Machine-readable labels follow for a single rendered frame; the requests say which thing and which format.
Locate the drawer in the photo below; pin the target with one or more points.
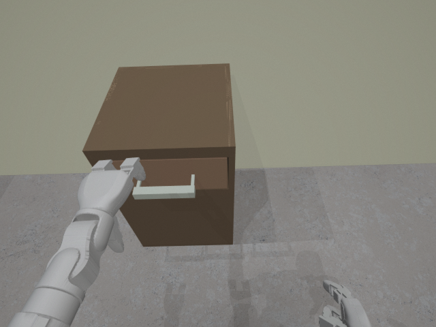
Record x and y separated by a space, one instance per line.
210 173

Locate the handle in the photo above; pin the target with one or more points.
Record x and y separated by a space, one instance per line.
165 192

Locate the robot left forearm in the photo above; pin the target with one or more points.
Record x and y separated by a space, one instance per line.
69 273

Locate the robot right hand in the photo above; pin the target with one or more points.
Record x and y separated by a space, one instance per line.
352 313

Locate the robot left hand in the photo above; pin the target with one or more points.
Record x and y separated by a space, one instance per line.
107 189

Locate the cabinet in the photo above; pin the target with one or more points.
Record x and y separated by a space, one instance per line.
171 112

